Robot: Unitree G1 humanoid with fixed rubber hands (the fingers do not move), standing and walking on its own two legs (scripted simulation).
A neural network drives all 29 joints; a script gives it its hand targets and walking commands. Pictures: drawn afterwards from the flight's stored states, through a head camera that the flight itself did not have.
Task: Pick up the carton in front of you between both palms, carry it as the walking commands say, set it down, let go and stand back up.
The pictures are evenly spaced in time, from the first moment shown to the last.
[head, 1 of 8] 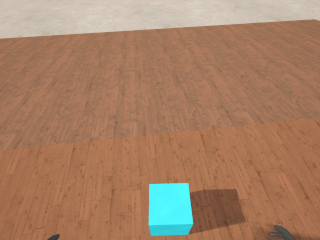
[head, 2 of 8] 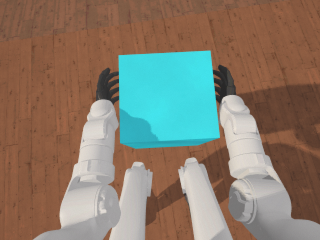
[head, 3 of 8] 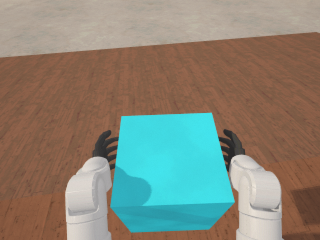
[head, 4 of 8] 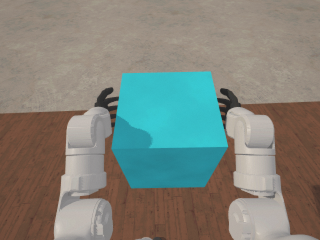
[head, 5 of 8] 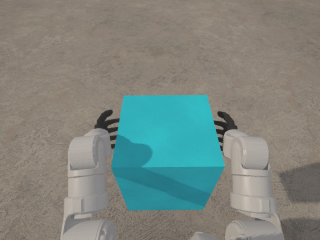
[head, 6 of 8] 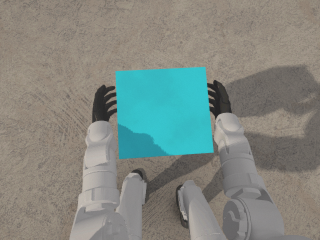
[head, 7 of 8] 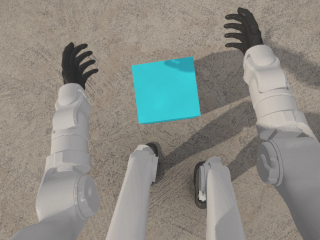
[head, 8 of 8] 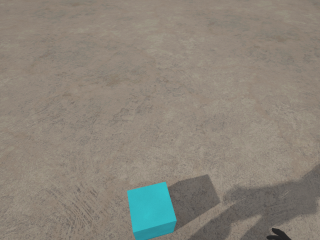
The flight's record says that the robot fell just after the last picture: no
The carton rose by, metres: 0.69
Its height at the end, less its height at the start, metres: -0.50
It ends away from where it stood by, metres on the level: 4.73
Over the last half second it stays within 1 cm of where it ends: yes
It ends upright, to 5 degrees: yes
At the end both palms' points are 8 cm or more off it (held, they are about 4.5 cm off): yes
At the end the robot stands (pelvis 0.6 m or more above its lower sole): yes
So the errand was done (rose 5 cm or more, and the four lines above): yes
